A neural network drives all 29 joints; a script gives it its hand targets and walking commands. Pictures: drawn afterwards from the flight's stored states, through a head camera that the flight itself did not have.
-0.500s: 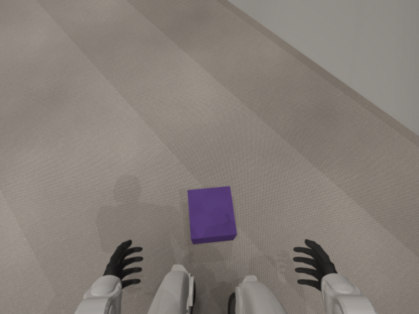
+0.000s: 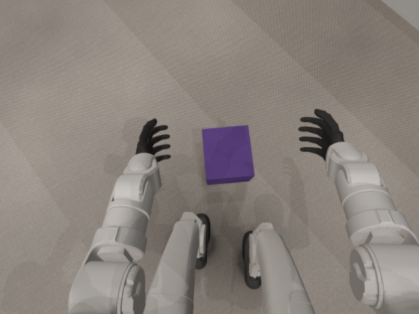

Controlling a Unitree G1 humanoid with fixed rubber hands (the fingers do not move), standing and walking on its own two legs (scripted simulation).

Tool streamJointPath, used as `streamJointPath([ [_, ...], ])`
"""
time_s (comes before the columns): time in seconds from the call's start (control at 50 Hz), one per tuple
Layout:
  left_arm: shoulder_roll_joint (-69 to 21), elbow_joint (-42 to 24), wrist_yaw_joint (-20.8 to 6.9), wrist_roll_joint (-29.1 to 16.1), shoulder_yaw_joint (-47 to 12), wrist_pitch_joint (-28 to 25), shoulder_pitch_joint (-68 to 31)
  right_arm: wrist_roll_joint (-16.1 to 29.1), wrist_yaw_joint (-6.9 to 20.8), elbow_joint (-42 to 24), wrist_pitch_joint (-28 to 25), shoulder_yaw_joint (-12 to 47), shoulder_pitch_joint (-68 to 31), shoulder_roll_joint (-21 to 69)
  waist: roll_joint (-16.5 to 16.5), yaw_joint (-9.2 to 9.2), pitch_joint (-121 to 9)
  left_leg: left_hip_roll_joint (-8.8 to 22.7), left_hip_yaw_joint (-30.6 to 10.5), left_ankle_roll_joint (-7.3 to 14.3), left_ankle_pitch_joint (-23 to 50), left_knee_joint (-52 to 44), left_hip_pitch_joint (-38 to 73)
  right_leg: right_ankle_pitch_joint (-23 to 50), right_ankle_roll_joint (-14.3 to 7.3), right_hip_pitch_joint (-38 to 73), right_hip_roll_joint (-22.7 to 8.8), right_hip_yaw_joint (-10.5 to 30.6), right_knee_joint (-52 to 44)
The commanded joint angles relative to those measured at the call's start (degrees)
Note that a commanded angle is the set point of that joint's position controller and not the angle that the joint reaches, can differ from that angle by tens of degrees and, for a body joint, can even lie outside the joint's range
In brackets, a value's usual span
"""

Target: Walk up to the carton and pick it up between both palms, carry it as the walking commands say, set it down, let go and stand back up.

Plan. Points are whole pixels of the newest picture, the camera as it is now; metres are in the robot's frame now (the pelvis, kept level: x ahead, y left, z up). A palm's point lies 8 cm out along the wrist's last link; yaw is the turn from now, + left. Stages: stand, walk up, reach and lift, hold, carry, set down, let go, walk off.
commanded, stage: reach and lift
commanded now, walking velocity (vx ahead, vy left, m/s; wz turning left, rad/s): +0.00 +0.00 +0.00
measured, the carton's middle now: (226, 156) +0.50 +0.00 -0.59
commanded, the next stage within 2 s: none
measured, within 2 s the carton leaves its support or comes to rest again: neither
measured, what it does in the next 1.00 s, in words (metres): lowers itself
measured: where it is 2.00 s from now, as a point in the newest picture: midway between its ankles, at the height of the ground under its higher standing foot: (224, 260)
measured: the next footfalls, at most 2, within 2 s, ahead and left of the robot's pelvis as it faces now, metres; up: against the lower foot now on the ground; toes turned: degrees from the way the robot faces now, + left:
none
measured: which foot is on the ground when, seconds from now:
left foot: down 0.00-1.00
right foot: down 0.00-1.00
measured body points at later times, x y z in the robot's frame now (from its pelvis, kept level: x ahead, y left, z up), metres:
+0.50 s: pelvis +0.03 -0.01 +0.00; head +0.37 +0.00 +0.29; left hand +0.50 +0.18 -0.16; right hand +0.54 -0.18 -0.15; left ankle +0.14 +0.09 -0.63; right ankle +0.08 -0.12 -0.63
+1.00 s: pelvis -0.02 -0.01 -0.14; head +0.34 -0.01 +0.12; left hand +0.50 +0.18 -0.29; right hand +0.54 -0.16 -0.28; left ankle +0.14 +0.09 -0.63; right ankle +0.08 -0.12 -0.63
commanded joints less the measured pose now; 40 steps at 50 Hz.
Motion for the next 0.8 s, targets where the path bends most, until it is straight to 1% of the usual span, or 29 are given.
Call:
streamJointPath([
  [0.0, 4.8, -8.5, 2.3, 1.8, 3.5, -8.4, -19.5, 0.8, -0.3, -5.2, -7.2, -4.3, -21.8, -10.7, 2.1, 0.40, -59.7, -0.1, -6.8, -6.5, -2.5, -5.7, 39.8, -2.1, -1.3, -5.3, 1.1, -1.3, -9.1],
  [0.02, 1.8, -1.9, 1.7, 1.9, 2.5, -8.2, -14.9, -1.9, -0.8, -3.0, -7.7, -4.9, -18.9, -11.0, 1.4, -0.76, -59.0, -0.1, -7.1, -6.4, -2.9, -6.6, 41.1, -2.6, -0.7, -5.8, 1.0, -1.7, -10.3],
  [0.08, 7.2, -3.7, 1.5, -0.6, 4.4, -11.3, -27.6, 1.5, -1.1, -2.3, -8.8, -2.1, -29.0, -7.1, -4.5, 0.04, -57.5, -0.8, -4.3, -4.6, -7.8, -5.6, 26.2, -6.8, -0.9, 1.2, 0.8, 1.1, -11.3],
  [0.14, 7.4, -3.6, 1.1, -0.1, 5.6, -12.9, -29.2, 2.2, -1.8, -0.6, -9.8, -1.7, -30.5, -8.7, -0.2, 2.33, -67.7, -1.5, -3.4, -4.8, 3.0, -3.2, 30.2, 0.2, -1.1, 0.7, 1.3, 0.6, -8.6],
  [0.16, 7.1, -3.2, 0.5, -0.9, 5.1, -13.1, -25.0, 1.2, -2.2, -2.8, -10.4, -1.9, -27.4, -7.7, -3.7, 0.05, -73.2, -1.6, -4.3, -3.9, 8.4, -3.9, 32.6, 4.9, -0.2, 3.7, 2.2, -0.7, -8.0],
  [0.18, 8.6, -2.2, 0.2, -1.0, 6.2, -14.3, -26.3, 2.7, -2.4, -4.1, -10.7, 0.5, -31.0, -7.8, -5.3, 2.06, -73.9, -2.1, -2.4, -3.8, 8.8, -0.7, 29.2, 4.4, -0.8, 3.4, 1.9, 2.0, -7.7],
  [0.2, 7.0, 5.2, -0.2, -1.7, 5.6, -13.9, -24.8, 0.7, -2.8, -1.6, -11.1, -1.1, -32.0, -9.8, -5.0, -0.62, -70.0, -1.4, -3.5, -3.2, 8.6, -2.7, 27.0, 5.6, -0.2, 2.8, 1.6, 0.8, -8.7],
  [0.22, 8.0, 5.4, -0.6, 0.7, 7.6, -14.2, -20.8, 0.1, -2.7, -0.5, -11.3, -1.9, -27.8, -8.3, -6.2, 0.98, -71.4, -1.9, -3.7, -3.2, 12.2, -2.6, 27.4, 8.0, 0.6, 1.9, 1.8, -0.1, -8.2],
  [0.24, 5.3, -0.2, -0.9, -0.1, 5.2, -16.0, -22.4, -1.7, -3.1, -3.3, -12.8, -5.6, -26.3, -10.7, -1.7, -3.49, -78.0, -1.7, -4.7, -3.2, 16.7, -1.8, 34.3, 10.7, -0.2, 1.7, 2.5, 0.3, -8.2],
  [0.26, 7.2, -1.8, -1.1, -0.6, 5.2, -16.9, -24.2, 2.8, -2.8, -7.3, -13.2, -1.0, -28.1, -7.3, -1.2, 2.04, -83.2, -1.9, -4.5, -3.2, 21.4, -1.7, 37.8, 13.9, -0.1, 2.5, 2.4, -0.4, -7.7],
  [0.28, 6.4, -0.4, -1.9, -1.3, 4.6, -17.1, -24.5, 0.4, -2.9, -3.8, -13.6, -2.1, -27.3, -6.3, -4.3, -2.49, -82.5, -1.8, -5.1, -2.3, 21.8, -1.5, 37.7, 14.4, -0.5, 2.8, 2.8, -1.2, -8.1],
  [0.32, 7.1, -2.1, -2.9, -3.2, 3.9, -17.7, -25.2, -1.1, -3.5, -7.7, -14.1, -3.2, -28.2, -10.4, -6.7, -3.59, -86.3, -1.9, -4.8, -2.1, 26.5, -1.2, 38.5, 18.3, -0.6, 3.6, 3.2, -0.4, -9.1],
  [0.36, 8.8, -5.6, -2.4, 0.6, 6.2, -18.4, -24.2, -0.7, -3.4, -9.3, -15.1, -4.5, -25.0, -11.1, 1.7, 0.01, -90.4, -2.2, -4.1, -2.3, 33.6, 0.0, 45.6, 22.3, -0.8, 2.6, 2.8, 0.9, -9.3],
  [0.38, 9.1, -8.0, -2.7, -0.4, 4.4, -19.0, -25.1, 0.2, -3.3, -11.4, -15.2, -4.9, -26.7, -8.6, -2.2, -2.47, -94.9, -1.7, -6.2, -1.9, 35.4, -0.3, 48.2, 21.0, 0.2, 1.8, 3.9, -1.4, -8.0],
  [0.42, 10.0, -8.6, -3.6, -0.3, 5.6, -19.7, -25.7, 0.6, -3.8, -12.9, -15.8, -2.7, -27.2, -7.2, -2.1, -1.32, -94.8, -2.2, -3.4, -2.2, 34.1, 2.1, 41.2, 25.7, 0.1, 8.1, 2.8, 1.4, -7.7],
  [0.44, 9.9, -11.7, -3.2, 0.3, 6.3, -19.5, -23.1, 0.6, -4.0, -18.3, -15.4, -2.7, -27.6, -7.1, -3.2, 1.34, -103.2, -3.1, -3.5, -1.6, 37.9, 0.9, 46.1, 30.2, 0.6, 14.8, 3.3, 0.8, -6.8],
  [0.46, 11.8, -7.2, -3.7, 0.9, 7.9, -19.2, -22.0, 1.2, -4.4, -14.6, -14.8, -2.2, -27.2, -5.8, -4.6, 0.85, -98.5, -2.5, -3.3, -1.0, 34.5, 2.8, 39.7, 30.5, 1.1, 14.4, 2.9, 1.9, -5.2],
  [0.48, 11.8, -12.8, -3.7, 1.4, 8.2, -18.8, -21.5, 1.9, -4.9, -21.0, -14.6, -1.6, -29.7, -6.2, -3.4, 4.23, -107.1, -3.6, -2.0, -1.2, 35.1, 2.2, 42.5, 32.7, 1.0, 23.0, 2.5, 2.5, -4.5],
  [0.5, 10.4, -4.8, -3.9, -0.9, 7.0, -19.0, -24.1, 2.5, -5.0, -13.2, -14.5, -0.1, -31.3, -3.5, -6.1, 0.91, -94.5, -2.9, -1.7, -1.2, 28.9, 4.1, 28.8, 30.9, 0.7, 20.3, 1.9, 3.5, -3.1],
  [0.54, 14.4, -4.2, -4.1, 2.1, 10.3, -20.5, -21.4, 3.3, -5.5, -11.5, -14.2, 1.2, -28.0, -2.9, -5.1, 5.30, -93.2, -3.2, -0.8, -2.2, 29.2, 5.7, 25.4, 35.2, 0.8, 21.1, 2.0, 5.4, -0.7],
  [0.56, 12.5, -19.0, -3.6, 0.2, 7.6, -20.3, -29.3, 3.9, -6.0, -23.9, -14.1, 0.9, -34.9, -5.2, -3.9, 3.27, -111.3, -3.3, -2.0, -1.7, 34.8, 6.5, 35.0, 41.2, 1.7, 28.9, 1.9, 3.7, 1.8],
  [0.58, 10.6, -7.3, -3.9, -0.6, 6.5, -20.0, -26.8, 3.4, -6.1, -10.3, -14.1, -0.3, -30.6, -4.0, 0.4, 4.58, -98.7, -3.7, -1.6, -2.9, 37.2, 8.1, 30.5, 35.4, 1.7, 13.9, 2.3, 3.2, 2.7],
  [0.6, 9.2, -9.3, -4.2, -0.5, 4.7, -20.1, -28.4, 2.6, -6.4, -9.3, -14.2, -0.5, -28.4, -2.7, 2.6, 1.01, -101.5, -3.3, -3.4, -2.2, 37.9, 9.7, 40.3, 30.4, 1.6, 10.8, 2.8, 2.7, 2.3],
  [0.64, 10.2, -10.2, -3.5, -0.8, 6.4, -20.2, -29.3, 2.2, -6.5, -11.2, -14.2, -1.6, -30.3, -6.3, 4.1, 1.59, -100.6, -3.0, -3.0, -3.2, 38.5, 13.0, 43.1, 26.4, 0.5, 3.3, 3.4, 2.7, 2.9],
  [0.68, 12.3, -5.1, -3.3, -1.0, 7.7, -19.7, -26.2, 0.8, -7.2, -12.3, -14.6, -0.1, -31.8, -8.4, -2.1, 0.40, -97.6, -2.6, -1.3, -2.6, 28.2, 14.1, 27.6, 28.5, 1.0, 8.8, 2.9, 2.3, 6.8],
  [0.7, 13.2, -5.5, -3.5, -1.9, 7.9, -20.4, -26.1, 1.8, -7.9, -13.4, -14.4, 1.5, -34.0, -6.3, -5.5, 3.41, -98.3, -2.7, -1.4, -2.0, 22.9, 15.1, 22.4, 26.2, 0.9, 10.9, 2.7, 3.0, 9.2],
  [0.72, 11.4, -3.3, -3.0, -3.7, 5.9, -19.6, -29.3, -0.4, -8.5, -10.1, -14.0, 0.0, -36.6, -7.2, -6.2, 0.11, -96.9, -3.6, -0.5, -2.6, 18.5, 14.6, 17.9, 20.7, 1.8, 10.8, 2.7, 1.8, 9.3],
  [0.76, 12.5, -9.5, -2.4, -2.7, 5.9, -19.8, -31.9, 1.5, -8.6, -13.9, -12.9, 1.8, -40.0, -5.5, -4.9, 3.10, -103.0, -4.0, -0.1, -2.0, 17.5, 16.4, 19.4, 18.6, 1.4, 11.6, 3.3, 2.3, 12.1],
  [0.78, 14.0, -5.7, -1.6, -2.9, 5.5, -18.8, -33.6, 1.3, -9.1, -9.8, -12.7, 0.0, -40.6, -8.2, -6.3, 0.30, -96.8, -2.9, -1.7, -2.6, 13.9, 17.8, 16.0, 13.2, 1.0, 4.1, 3.2, 1.3, 13.1],
])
